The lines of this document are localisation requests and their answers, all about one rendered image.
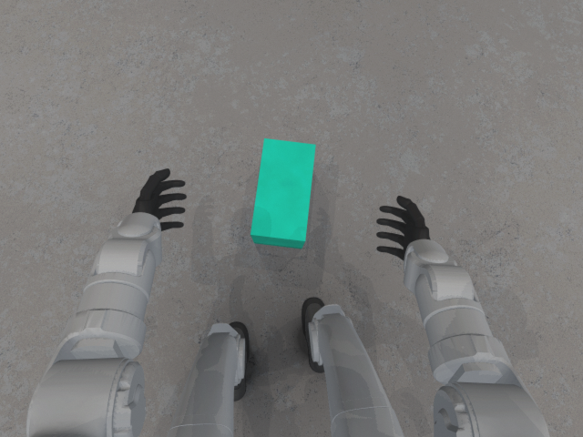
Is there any robot left forearm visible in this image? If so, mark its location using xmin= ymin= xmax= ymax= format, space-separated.
xmin=26 ymin=212 xmax=162 ymax=437

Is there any robot right forearm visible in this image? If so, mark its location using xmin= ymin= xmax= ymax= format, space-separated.
xmin=404 ymin=239 xmax=550 ymax=437

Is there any left robot foot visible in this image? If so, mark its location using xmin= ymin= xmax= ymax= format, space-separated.
xmin=229 ymin=321 xmax=250 ymax=401

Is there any carton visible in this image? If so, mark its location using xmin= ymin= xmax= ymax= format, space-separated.
xmin=251 ymin=138 xmax=316 ymax=249

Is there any robot left hand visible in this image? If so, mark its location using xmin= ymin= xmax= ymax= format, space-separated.
xmin=132 ymin=168 xmax=187 ymax=231

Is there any left robot thigh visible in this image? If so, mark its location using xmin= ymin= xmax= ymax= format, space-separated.
xmin=167 ymin=332 xmax=245 ymax=437

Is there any robot left upper arm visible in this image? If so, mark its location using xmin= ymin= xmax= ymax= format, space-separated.
xmin=29 ymin=357 xmax=146 ymax=437

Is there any robot right upper arm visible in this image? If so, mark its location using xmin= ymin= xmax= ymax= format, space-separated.
xmin=434 ymin=381 xmax=548 ymax=437

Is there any robot right hand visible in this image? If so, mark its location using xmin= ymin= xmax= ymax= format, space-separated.
xmin=376 ymin=196 xmax=430 ymax=260

